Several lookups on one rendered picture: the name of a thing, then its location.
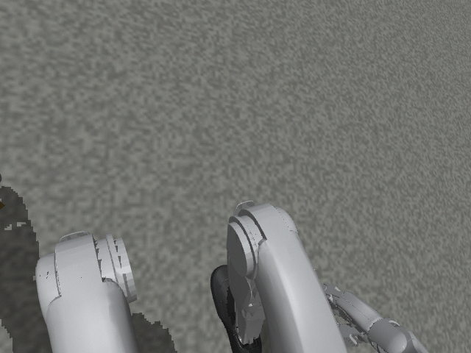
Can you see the right robot arm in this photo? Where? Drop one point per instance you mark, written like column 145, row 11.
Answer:
column 387, row 336

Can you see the right robot foot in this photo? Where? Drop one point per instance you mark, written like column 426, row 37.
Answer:
column 224, row 302

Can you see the right robot hand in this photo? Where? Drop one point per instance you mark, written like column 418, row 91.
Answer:
column 353, row 310

